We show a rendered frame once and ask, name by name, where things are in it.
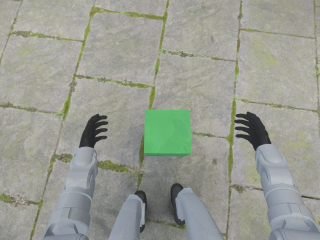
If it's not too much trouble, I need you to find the robot left hand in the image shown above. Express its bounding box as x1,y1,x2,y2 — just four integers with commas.
79,114,108,148

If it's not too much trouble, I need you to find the right robot upper arm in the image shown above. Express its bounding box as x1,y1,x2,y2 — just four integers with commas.
269,228,320,240

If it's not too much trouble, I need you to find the robot left foot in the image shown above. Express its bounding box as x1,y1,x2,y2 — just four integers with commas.
135,190,147,233

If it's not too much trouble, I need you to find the robot right forearm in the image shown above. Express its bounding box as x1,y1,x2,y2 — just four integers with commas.
255,144,320,234

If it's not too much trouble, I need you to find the robot left forearm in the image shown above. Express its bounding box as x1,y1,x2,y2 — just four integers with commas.
40,146,98,240

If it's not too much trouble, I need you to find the robot right hand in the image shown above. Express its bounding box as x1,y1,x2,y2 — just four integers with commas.
234,111,272,151

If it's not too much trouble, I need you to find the carton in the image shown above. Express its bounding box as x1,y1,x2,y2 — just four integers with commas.
144,109,192,157

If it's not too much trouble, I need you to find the right robot shin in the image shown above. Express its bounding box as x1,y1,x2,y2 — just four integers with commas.
176,188,194,215

